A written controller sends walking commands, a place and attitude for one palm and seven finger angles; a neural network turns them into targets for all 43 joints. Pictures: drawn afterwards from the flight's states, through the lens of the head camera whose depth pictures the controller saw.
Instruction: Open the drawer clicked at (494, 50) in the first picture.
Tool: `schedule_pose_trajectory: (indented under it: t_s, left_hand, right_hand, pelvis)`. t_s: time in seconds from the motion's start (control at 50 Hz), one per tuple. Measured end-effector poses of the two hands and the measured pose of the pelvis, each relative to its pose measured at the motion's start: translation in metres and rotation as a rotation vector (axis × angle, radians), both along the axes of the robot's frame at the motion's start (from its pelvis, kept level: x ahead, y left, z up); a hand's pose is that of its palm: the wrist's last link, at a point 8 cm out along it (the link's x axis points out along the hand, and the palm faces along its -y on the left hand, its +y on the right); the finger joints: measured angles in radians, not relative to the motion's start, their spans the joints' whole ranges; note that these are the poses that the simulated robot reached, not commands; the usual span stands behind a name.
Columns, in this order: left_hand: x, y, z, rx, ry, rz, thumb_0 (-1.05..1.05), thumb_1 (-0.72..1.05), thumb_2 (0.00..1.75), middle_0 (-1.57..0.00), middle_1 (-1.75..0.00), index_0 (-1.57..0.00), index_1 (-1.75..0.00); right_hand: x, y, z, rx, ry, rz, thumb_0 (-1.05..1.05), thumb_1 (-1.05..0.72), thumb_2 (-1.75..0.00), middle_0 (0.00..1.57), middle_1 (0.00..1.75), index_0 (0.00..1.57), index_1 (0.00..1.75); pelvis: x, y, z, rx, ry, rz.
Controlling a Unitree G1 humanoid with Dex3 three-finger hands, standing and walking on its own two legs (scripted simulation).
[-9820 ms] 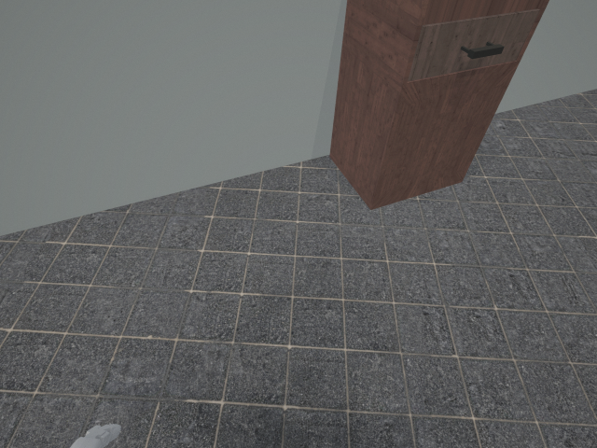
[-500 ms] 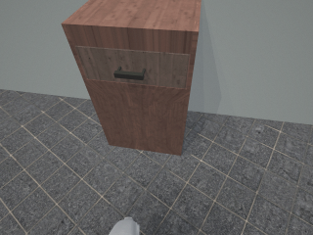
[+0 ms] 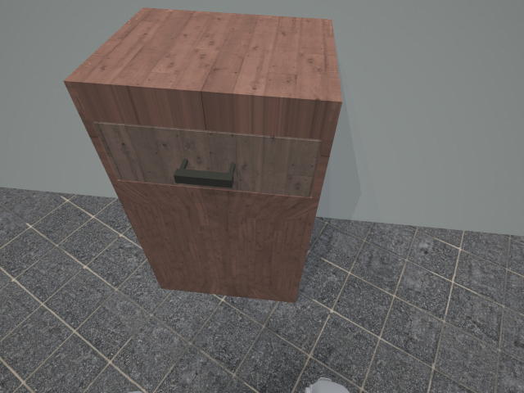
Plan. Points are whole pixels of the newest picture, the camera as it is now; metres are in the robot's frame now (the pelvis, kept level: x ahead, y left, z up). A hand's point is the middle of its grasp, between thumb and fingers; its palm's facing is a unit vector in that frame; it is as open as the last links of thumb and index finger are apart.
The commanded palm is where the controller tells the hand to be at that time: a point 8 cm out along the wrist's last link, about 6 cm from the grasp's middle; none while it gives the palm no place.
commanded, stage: come to a stop and stand still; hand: left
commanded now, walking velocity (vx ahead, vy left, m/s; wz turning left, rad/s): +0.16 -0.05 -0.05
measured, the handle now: (206, 171) +0.59 +0.16 -0.04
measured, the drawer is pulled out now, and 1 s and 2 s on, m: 0.00 0.00 0.00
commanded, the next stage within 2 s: look again from close up in 1.76 s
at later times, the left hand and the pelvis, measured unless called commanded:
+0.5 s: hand out of the picture +0.11 +0.18 -0.17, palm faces +0.07 -0.96 -0.27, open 7.3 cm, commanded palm none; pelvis +0.02 -0.02 -0.01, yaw +1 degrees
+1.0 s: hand out of the picture +0.01 +0.16 -0.18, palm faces -0.03 -0.98 -0.21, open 7.4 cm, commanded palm none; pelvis +0.01 -0.01 -0.01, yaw -2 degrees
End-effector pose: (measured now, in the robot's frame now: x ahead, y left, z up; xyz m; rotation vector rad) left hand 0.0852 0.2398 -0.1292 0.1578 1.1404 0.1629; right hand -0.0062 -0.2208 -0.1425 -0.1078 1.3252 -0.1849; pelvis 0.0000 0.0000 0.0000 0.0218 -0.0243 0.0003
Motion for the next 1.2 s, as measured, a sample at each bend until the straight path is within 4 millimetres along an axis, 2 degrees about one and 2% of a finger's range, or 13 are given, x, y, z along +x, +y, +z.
schedule_pose_trajectory:
  t_s: [0.12, 0.2, 0.26, 0.3, 0.42, 0.52, 0.58, 0.64, 0.74, 0.84, 0.9, 1.02, 1.2]
  left_hand:
    - [0.069, -0.033, -0.002, 0.018, -0.025, -0.089, 0.0, 0.91, 0.9, -0.2, -0.29, -0.19, -0.3]
    - [0.083, -0.058, -0.009, 0.014, -0.022, -0.094, 0.0, 0.91, 0.9, -0.2, -0.3, -0.2, -0.3]
    - [0.074, -0.069, -0.009, 0.003, 0.008, -0.068, 0.0, 0.91, 0.9, -0.2, -0.3, -0.2, -0.3]
    - [0.069, -0.066, -0.006, 0.013, 0.004, -0.022, -0.01, 0.93, 0.9, -0.2, -0.3, -0.2, -0.3]
    - [0.042, -0.039, -0.002, 0.051, 0.042, 0.012, -0.01, 0.93, 0.9, -0.21, -0.3, -0.2, -0.3]
    - [0.009, -0.008, -0.009, 0.058, 0.063, 0.039, 0.0, 0.92, 0.9, -0.2, -0.3, -0.2, -0.3]
    - [-0.012, 0.012, -0.022, 0.04, 0.08, 0.057, 0.0, 0.91, 0.9, -0.2, -0.3, -0.2, -0.3]
    - [-0.035, 0.021, -0.024, 0.013, 0.125, 0.074, 0.0, 0.91, 0.9, -0.2, -0.3, -0.2, -0.3]
    - [-0.071, 0.021, -0.018, -0.033, 0.194, 0.097, 0.01, 0.91, 0.9, -0.2, -0.3, -0.2, -0.3]
    - [-0.101, 0.009, -0.017, -0.045, 0.317, 0.069, 0.01, 0.91, 0.9, -0.2, -0.3, -0.19, -0.3]
    - [-0.101, -0.003, -0.016, -0.043, 0.363, 0.039, 0.01, 0.91, 0.9, -0.2, -0.3, -0.19, -0.3]
    - [-0.073, -0.032, -0.022, 0.001, 0.296, -0.022, 0.01, 0.91, 0.9, -0.2, -0.3, -0.2, -0.3]
    - [-0.043, -0.046, -0.028, -0.003, 0.194, 0.012, 0.02, 0.94, 0.9, -0.2, -0.3, -0.2, -0.3]
  right_hand:
    - [-0.018, -0.004, -0.02, 0.065, 0.148, -0.079, 0.0, -0.91, -0.9, 0.2, 0.3, 0.2, 0.3]
    - [-0.012, -0.016, -0.03, 0.081, 0.219, -0.1, 0.0, -0.91, -0.9, 0.2, 0.3, 0.2, 0.3]
    - [0.005, -0.027, -0.028, 0.068, 0.22, -0.08, 0.0, -0.91, -0.9, 0.2, 0.3, 0.19, 0.3]
    - [0.021, -0.033, -0.027, 0.058, 0.198, -0.056, 0.0, -0.91, -0.9, 0.2, 0.3, 0.19, 0.3]
    - [0.068, -0.045, -0.022, 0.017, 0.068, 0.008, 0.0, -0.91, -0.9, 0.2, 0.3, 0.19, 0.3]
    - [0.087, -0.038, -0.01, -0.026, -0.043, 0.052, 0.0, -0.91, -0.9, 0.2, 0.3, 0.19, 0.3]
    - [0.082, -0.026, -0.005, -0.058, -0.095, 0.066, 0.0, -0.91, -0.9, 0.2, 0.3, 0.19, 0.3]
    - [0.063, -0.009, 0.006, -0.064, -0.081, 0.064, 0.0, -0.91, -0.9, 0.2, 0.3, 0.19, 0.3]
    - [0.035, 0.012, 0.015, -0.045, -0.004, 0.068, 0.0, -0.91, -0.9, 0.2, 0.3, 0.2, 0.3]
    - [0.014, 0.015, 0.012, -0.027, 0.037, 0.015, 0.01, -0.91, -0.9, 0.21, 0.3, 0.2, 0.3]
    - [-0.001, 0.01, 0.007, -0.015, 0.069, -0.021, 0.0, -0.91, -0.9, 0.21, 0.3, 0.2, 0.3]
    - [-0.024, -0.011, -0.019, 0.032, 0.165, -0.04, 0.0, -0.91, -0.9, 0.21, 0.3, 0.2, 0.3]
    - [0.012, -0.016, -0.018, 0.032, 0.064, 0.009, 0.0, -0.91, -0.9, 0.2, 0.3, 0.19, 0.3]
  pelvis:
    - [0.042, -0.023, -0.011, 0.007, -0.006, -0.019]
    - [0.059, -0.037, -0.018, -0.01, -0.014, -0.004]
    - [0.059, -0.041, -0.014, -0.001, -0.015, 0.006]
    - [0.056, -0.041, -0.012, 0.004, -0.01, 0.012]
    - [0.038, -0.032, -0.009, 0.011, 0.007, 0.015]
    - [0.022, -0.016, -0.012, 0.001, 0.012, 0.011]
    - [0.013, -0.001, -0.018, -0.024, 0.014, 0.011]
    - [0.009, 0.008, -0.01, -0.026, 0.003, 0.013]
    - [0.009, 0.014, 0.004, -0.044, 0.02, 0.022]
    - [0.011, 0.011, 0.005, -0.023, 0.04, -0.007]
    - [0.012, 0.004, 0.003, -0.015, 0.045, -0.016]
    - [0.009, -0.015, -0.012, -0.027, 0.058, -0.035]
    - [0.025, -0.029, -0.013, -0.03, 0.011, -0.001]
